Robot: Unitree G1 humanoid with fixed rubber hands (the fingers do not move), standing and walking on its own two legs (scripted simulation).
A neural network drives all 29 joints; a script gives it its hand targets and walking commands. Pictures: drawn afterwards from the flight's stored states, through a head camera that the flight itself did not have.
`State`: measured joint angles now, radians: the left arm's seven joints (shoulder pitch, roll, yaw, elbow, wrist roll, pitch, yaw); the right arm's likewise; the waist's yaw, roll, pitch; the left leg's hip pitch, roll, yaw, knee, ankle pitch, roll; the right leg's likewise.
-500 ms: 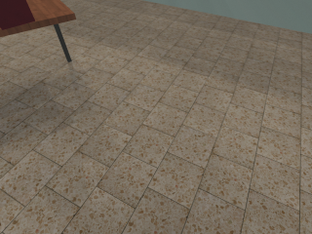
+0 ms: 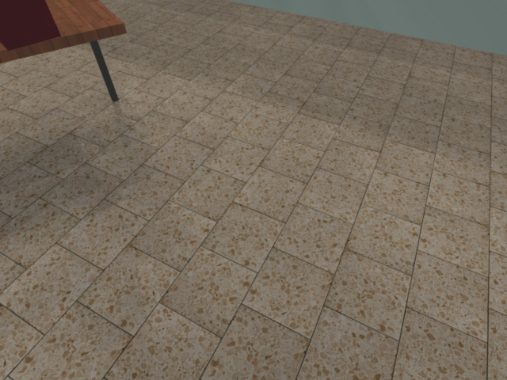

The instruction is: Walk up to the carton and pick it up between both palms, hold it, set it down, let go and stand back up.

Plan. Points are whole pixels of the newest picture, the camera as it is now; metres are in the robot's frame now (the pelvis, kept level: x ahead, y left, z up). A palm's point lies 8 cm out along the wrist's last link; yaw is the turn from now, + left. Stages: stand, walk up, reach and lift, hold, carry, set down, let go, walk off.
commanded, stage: stand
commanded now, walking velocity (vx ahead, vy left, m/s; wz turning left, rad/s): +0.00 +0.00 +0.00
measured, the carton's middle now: (9, 1) +1.41 +0.94 +0.05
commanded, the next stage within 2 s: walk up in 1.08 s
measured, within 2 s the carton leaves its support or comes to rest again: neither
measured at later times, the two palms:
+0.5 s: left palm out of the picture -0.04 +0.20 -0.15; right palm out of the picture -0.03 -0.20 -0.15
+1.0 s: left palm out of the picture -0.04 +0.20 -0.15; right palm out of the picture -0.03 -0.19 -0.15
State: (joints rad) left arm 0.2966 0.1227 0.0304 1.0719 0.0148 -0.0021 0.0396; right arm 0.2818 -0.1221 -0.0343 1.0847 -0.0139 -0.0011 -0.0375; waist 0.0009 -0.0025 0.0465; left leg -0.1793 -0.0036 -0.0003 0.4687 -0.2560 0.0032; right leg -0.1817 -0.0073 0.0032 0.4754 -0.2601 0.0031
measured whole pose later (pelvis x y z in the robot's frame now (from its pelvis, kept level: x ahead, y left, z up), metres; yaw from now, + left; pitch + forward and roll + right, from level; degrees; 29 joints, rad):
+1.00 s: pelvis +0.00 +0.00 +0.00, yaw +0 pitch -1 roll +0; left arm 0.32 0.09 0.00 1.16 0.01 -0.01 0.04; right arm 0.30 -0.09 0.00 1.16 -0.01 -0.01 -0.04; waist 0.00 0.00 0.05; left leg -0.18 -0.01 0.00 0.44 -0.24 0.01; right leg -0.18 -0.01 0.00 0.46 -0.25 0.01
